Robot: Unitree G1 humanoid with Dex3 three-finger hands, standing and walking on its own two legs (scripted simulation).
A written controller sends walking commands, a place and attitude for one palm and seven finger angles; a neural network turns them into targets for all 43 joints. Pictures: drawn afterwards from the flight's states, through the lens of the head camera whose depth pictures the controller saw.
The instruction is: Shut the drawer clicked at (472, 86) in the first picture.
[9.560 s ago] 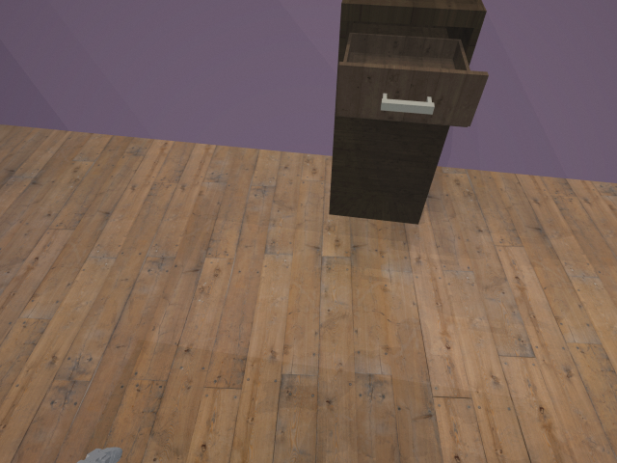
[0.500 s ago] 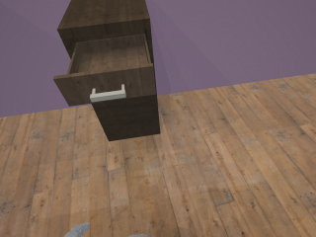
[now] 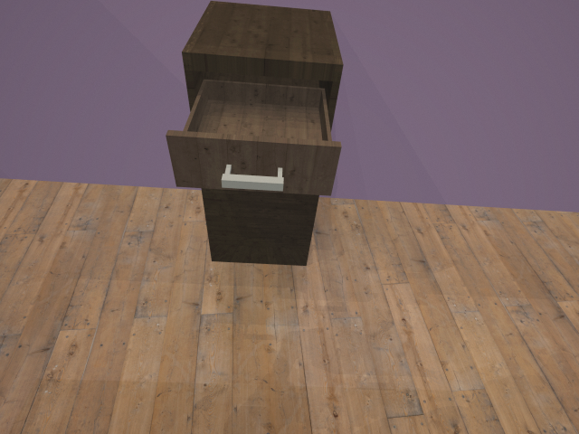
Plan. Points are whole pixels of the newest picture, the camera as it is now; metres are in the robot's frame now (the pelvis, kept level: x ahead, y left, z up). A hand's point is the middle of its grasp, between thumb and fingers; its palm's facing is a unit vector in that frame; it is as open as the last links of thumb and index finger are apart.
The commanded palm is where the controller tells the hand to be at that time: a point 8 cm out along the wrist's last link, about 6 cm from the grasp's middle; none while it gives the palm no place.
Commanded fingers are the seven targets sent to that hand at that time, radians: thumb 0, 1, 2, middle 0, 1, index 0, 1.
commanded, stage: take the last steps up to it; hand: left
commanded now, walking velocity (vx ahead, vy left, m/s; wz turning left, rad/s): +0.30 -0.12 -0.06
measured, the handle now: (253, 176) +0.62 +0.12 -0.01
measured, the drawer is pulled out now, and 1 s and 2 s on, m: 0.30 0.30 0.30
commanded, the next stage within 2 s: come to a stop and stand still in 0.84 s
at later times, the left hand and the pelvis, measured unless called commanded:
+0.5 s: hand (236, 400) +0.22 +0.10 -0.17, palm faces +0.03 -0.98 -0.22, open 7.2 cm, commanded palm none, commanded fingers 0.00 0.90 0.90 -0.20 -0.30 -0.20 -0.30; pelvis +0.14 -0.09 -0.01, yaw -1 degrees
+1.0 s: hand (248, 363) +0.28 +0.09 -0.17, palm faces +0.08 -0.98 -0.15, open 7.4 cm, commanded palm none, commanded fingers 0.00 0.90 0.90 -0.20 -0.30 -0.20 -0.30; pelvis +0.29 -0.09 +0.00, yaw +0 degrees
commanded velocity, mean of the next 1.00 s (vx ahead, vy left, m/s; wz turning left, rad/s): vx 0.21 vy -0.05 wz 0.02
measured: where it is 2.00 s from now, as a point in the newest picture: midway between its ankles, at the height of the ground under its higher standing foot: outside the picture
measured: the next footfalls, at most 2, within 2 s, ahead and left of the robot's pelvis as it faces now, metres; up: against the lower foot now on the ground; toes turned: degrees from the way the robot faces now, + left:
right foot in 0.32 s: +0.22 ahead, -0.18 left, +0.00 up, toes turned -9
left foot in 0.76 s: +0.32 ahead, +0.03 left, +0.00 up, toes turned +8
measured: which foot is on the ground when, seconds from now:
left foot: down 0.00-0.32, up 0.34-0.74, down 0.76-1.00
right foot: up 0.00-0.30, down 0.32-0.78, up 0.80-1.00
